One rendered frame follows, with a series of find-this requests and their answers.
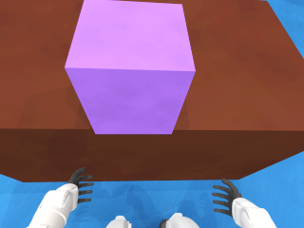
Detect robot right shin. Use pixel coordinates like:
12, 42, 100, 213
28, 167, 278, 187
171, 213, 182, 218

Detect robot right hand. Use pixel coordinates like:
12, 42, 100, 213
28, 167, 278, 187
212, 179, 242, 217

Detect robot right thigh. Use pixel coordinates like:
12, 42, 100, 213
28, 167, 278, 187
165, 216, 199, 228

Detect carton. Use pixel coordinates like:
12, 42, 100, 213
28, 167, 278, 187
65, 0, 196, 135

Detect right robot forearm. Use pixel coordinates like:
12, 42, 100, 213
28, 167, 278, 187
232, 198, 276, 228

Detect robot left hand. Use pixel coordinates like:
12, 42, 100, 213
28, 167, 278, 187
67, 167, 94, 203

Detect left robot forearm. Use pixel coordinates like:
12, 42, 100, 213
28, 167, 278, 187
27, 183, 79, 228

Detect pedestal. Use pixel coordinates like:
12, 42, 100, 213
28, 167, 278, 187
0, 0, 304, 182

